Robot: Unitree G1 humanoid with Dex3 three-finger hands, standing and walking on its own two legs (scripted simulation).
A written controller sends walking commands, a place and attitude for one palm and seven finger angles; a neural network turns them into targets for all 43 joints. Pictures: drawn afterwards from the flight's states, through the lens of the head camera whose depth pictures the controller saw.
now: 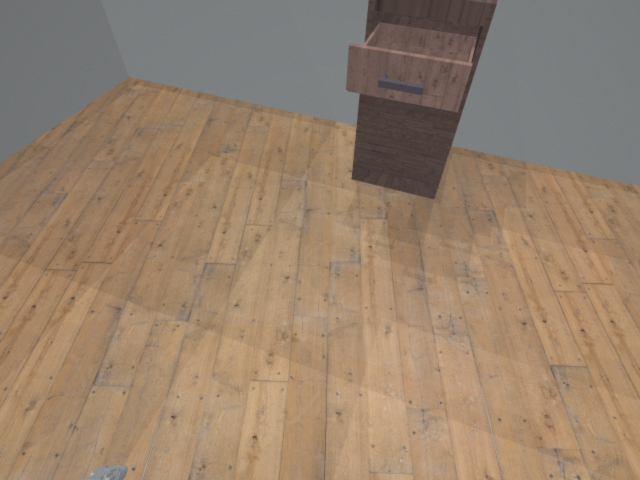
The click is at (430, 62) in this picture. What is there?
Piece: drawer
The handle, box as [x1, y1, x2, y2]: [378, 74, 424, 94]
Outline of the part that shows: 378,81 378,86 417,94 421,94 424,82 421,81 419,84 388,79 386,77 386,74 380,77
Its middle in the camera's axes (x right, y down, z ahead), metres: +0.24 -0.46 +1.15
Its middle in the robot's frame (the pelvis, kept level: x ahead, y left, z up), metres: +1.18 -0.19 -0.08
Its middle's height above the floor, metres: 0.69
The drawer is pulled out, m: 0.30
